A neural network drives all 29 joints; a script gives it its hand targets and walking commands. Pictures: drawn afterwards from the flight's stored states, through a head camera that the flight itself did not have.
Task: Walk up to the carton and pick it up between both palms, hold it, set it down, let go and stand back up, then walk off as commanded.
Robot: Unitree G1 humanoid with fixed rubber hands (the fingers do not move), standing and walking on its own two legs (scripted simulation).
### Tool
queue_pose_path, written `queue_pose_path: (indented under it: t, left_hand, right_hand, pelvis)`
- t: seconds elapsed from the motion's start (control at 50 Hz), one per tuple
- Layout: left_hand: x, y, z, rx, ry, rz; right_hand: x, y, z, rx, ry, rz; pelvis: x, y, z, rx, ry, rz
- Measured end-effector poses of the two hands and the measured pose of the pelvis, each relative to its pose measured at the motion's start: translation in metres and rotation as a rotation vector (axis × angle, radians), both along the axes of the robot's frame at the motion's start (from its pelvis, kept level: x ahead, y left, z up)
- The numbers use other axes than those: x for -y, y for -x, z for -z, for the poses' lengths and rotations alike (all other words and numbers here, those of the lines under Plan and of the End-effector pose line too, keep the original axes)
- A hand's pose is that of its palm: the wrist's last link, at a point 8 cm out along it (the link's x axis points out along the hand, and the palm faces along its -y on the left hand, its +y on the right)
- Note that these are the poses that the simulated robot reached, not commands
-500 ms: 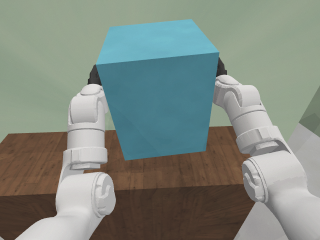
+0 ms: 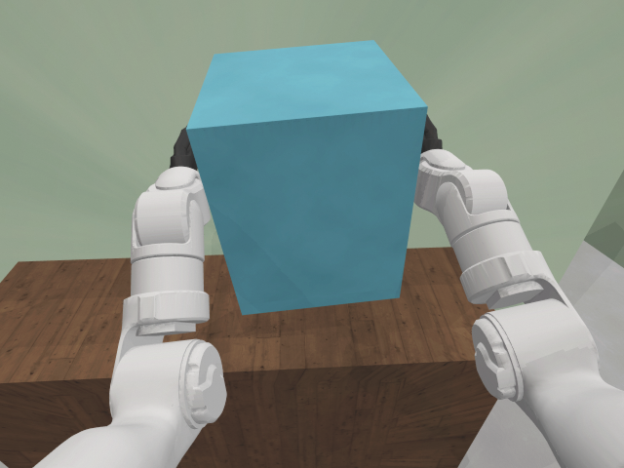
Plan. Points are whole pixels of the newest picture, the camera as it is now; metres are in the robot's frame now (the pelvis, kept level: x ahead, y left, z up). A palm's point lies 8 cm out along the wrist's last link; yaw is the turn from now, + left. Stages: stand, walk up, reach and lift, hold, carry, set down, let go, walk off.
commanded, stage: hold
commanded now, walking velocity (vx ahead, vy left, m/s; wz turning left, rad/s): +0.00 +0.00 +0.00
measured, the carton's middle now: (308, 177) +0.37 +0.01 +0.24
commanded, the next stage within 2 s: none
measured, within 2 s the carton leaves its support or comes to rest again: neither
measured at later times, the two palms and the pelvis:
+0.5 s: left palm (187, 180) +0.37 +0.15 +0.25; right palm (425, 163) +0.37 -0.14 +0.26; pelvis +0.00 +0.00 +0.00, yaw +0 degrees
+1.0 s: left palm (188, 181) +0.37 +0.15 +0.24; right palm (424, 164) +0.37 -0.14 +0.26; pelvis +0.00 +0.00 +0.00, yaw +0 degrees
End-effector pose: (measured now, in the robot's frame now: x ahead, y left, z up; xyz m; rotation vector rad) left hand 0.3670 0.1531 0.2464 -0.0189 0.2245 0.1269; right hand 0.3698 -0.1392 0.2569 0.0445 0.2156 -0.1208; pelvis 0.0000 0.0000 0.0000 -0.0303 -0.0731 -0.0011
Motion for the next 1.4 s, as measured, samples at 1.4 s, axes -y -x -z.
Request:
queue_pose_path:
  t: [1.4]
  left_hand:
    - [0.0, -0.0001, 0.0002, -0.005, 0.001, 0.001]
  right_hand:
    - [0.0, 0.0005, -0.0007, -0.01, -0.005, 0.003]
  pelvis:
    - [-0.0018, 0.0007, 0.0002, 0.0, 0.002, 0.004]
